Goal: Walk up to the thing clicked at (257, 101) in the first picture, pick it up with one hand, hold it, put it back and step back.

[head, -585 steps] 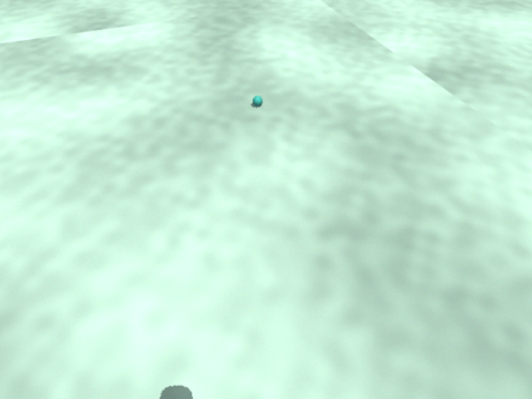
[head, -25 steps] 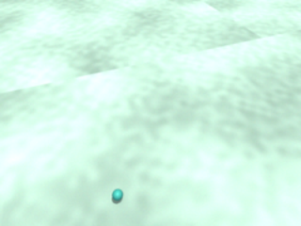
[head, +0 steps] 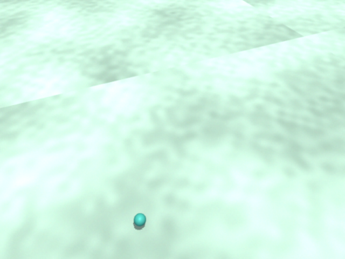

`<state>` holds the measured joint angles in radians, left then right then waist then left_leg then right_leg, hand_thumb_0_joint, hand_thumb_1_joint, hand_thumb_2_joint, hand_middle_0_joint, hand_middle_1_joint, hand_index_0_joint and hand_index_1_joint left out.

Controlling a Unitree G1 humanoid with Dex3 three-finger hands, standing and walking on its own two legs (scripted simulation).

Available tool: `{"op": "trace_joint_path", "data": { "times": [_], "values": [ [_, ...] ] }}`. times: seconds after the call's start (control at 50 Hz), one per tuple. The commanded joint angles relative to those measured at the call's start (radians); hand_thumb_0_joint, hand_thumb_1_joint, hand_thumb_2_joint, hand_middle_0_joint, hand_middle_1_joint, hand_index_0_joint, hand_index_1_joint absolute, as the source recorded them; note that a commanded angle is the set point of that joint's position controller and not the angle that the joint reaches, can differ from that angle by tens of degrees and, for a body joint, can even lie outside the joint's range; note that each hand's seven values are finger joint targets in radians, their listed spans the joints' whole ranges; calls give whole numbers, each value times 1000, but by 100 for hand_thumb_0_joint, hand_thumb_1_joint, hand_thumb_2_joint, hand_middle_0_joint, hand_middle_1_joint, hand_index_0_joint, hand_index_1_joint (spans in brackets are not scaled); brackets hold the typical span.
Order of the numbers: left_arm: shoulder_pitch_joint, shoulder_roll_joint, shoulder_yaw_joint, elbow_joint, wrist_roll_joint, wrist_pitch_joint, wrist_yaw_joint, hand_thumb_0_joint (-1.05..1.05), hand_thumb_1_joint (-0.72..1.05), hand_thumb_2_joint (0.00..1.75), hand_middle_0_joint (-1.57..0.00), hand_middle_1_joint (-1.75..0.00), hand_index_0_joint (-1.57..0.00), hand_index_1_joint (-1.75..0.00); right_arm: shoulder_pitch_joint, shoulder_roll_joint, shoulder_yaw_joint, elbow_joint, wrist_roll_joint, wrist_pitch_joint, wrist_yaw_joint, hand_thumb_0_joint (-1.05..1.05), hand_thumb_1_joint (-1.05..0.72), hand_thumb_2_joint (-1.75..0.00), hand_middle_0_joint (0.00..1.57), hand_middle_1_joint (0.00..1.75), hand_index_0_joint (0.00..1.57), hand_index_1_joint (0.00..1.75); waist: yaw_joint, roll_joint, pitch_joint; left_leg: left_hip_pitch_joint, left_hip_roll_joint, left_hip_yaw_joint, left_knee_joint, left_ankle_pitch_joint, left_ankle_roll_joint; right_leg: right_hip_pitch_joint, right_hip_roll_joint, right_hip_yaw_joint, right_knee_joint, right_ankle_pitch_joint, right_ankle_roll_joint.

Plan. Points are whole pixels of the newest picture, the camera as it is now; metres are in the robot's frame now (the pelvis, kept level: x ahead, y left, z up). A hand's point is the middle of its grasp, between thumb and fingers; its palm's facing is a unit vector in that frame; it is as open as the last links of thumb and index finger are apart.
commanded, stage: stand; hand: left
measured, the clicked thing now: (139, 219) +0.44 +0.20 -0.75
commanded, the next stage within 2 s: rise first in 1.96 s
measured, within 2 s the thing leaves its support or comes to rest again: neither
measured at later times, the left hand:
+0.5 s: hand out of the picture +0.06 +0.26 -0.16, palm faces -0.03 -0.94 -0.34, open 7.4 cm
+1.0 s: hand out of the picture +0.06 +0.27 -0.16, palm faces -0.04 -0.94 -0.35, open 7.4 cm
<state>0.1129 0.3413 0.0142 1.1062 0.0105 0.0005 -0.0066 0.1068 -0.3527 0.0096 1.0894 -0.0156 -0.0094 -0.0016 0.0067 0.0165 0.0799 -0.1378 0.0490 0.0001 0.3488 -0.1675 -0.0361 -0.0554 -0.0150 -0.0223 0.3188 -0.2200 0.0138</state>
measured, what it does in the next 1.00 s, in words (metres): stands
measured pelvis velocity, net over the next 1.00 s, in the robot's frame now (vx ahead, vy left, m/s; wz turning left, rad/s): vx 0.00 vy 0.01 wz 0.00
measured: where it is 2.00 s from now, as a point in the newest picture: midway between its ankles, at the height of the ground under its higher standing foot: outside the picture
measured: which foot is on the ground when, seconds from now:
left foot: down 0.00-1.00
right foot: down 0.00-1.00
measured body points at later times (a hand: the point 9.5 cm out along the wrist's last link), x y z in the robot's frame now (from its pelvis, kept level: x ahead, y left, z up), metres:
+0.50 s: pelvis +0.00 +0.01 +0.00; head +0.01 +0.01 +0.45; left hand +0.06 +0.31 -0.13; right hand +0.07 -0.29 -0.13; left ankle +0.01 +0.14 -0.75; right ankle -0.03 -0.13 -0.75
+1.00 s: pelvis +0.00 +0.01 +0.00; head +0.02 +0.01 +0.45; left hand +0.06 +0.32 -0.13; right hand +0.07 -0.29 -0.13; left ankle +0.01 +0.14 -0.75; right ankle -0.03 -0.13 -0.75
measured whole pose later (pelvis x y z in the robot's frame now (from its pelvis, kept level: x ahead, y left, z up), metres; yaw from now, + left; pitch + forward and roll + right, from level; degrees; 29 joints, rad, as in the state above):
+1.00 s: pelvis +0.00 +0.01 +0.00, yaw +0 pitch -2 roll +0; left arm 0.13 0.35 0.00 1.12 0.01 0.00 0.00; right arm 0.11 -0.35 0.01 1.13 -0.01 -0.01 0.01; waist 0.00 0.01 0.06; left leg -0.15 0.03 0.01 0.34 -0.16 -0.02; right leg -0.07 -0.04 -0.02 0.32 -0.21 0.03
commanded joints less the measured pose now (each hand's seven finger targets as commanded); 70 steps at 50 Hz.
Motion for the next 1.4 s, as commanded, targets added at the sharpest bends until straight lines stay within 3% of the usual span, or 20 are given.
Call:
{"op": "trace_joint_path", "data": {
  "times": [0.0,0.28,0.4,0.48,0.58,0.68,0.82,0.88,1.12,1.24,1.38],
  "values": [
    [-24,218,41,-51,-2,-28,14,0,90,90,-20,-30,-20,-30,-15,-207,-45,-47,6,-19,-8,0,-90,-90,20,30,20,30,-6,-32,-114,68,87,-74,-30,206,53,-21,-118,79,-55,209,-28],
    [-15,223,35,-37,0,-27,13,0,90,90,-20,-30,-20,-30,-31,-207,-47,-26,4,-21,-4,0,-90,-90,20,30,20,30,-1,-13,-86,43,85,-86,-67,107,53,-49,-118,75,-65,90,-26],
    [-15,223,33,-40,2,-31,14,0,90,90,-20,-30,-20,-30,-26,-210,-49,-23,4,-22,-3,0,-90,-90,20,30,20,30,-4,-17,-113,54,87,-79,-48,164,59,-39,-126,82,-64,150,-27],
    [-11,220,32,-39,1,-26,13,0,90,90,-20,-30,-20,-30,-24,-212,-47,-20,4,-21,-5,0,-90,-90,20,30,20,30,-6,2,-92,35,81,-79,-60,105,54,-55,-122,80,-63,107,-28],
    [-6,226,31,-38,1,-28,14,0,90,90,-20,-30,-20,-30,-23,-212,-48,-20,4,-21,-5,0,-90,-90,20,30,20,30,-5,-12,-110,46,87,-81,-50,160,55,-44,-123,78,-55,133,-28],
    [4,219,26,-34,2,-27,13,0,90,90,-20,-30,-20,-30,-26,-217,-48,-18,6,-19,-4,0,-90,-90,20,30,20,30,-3,-6,-93,35,84,-84,-55,118,56,-56,-123,78,-63,104,-28],
    [-3,224,27,-41,1,-28,15,0,90,90,-20,-30,-20,-30,-28,-212,-47,-20,5,-24,-4,0,-90,-90,20,30,20,30,-4,-9,-116,43,87,-80,-49,186,53,-39,-125,74,-44,158,-27],
    [-5,225,26,-40,4,-26,15,0,90,90,-20,-30,-20,-30,-28,-211,-47,-17,6,-20,-5,0,-90,-90,20,30,20,30,-6,-20,-98,33,82,-80,-53,127,54,-52,-125,78,-57,122,-28],
    [-6,221,25,-44,0,-30,17,0,90,90,-20,-30,-20,-30,-32,-213,-48,-18,7,-21,-4,0,-90,-90,20,30,20,30,-3,-15,-123,55,88,-81,-35,212,56,-34,-130,74,-50,181,-27],
    [-2,227,26,-42,1,-31,18,0,90,90,-20,-30,-20,-30,-22,-205,-45,-15,8,-17,-3,0,-90,-90,20,30,20,30,-10,-23,-93,31,79,-76,-47,148,52,-44,-127,77,-67,147,-26],
    [-1,219,28,-41,1,-28,16,0,90,90,-20,-30,-20,-30,-23,-209,-45,-18,7,-21,-4,0,-90,-90,20,30,20,30,-6,-3,-91,23,79,-78,-55,151,53,-37,-126,75,-61,141,-29]
  ]
}}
